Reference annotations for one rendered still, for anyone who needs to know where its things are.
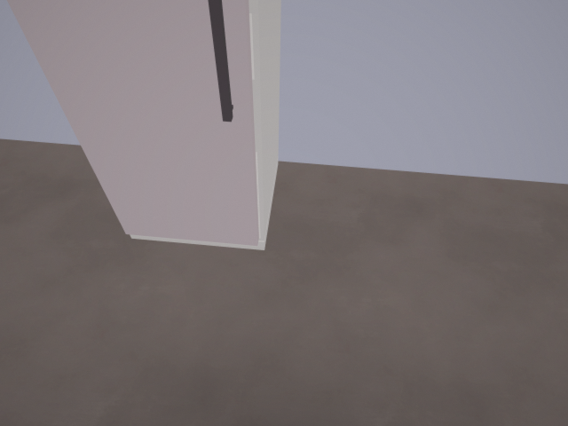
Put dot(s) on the fridge door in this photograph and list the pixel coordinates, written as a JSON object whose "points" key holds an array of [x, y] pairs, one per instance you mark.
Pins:
{"points": [[137, 81]]}

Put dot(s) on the handle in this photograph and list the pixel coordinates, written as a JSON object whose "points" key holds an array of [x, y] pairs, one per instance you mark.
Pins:
{"points": [[218, 33]]}

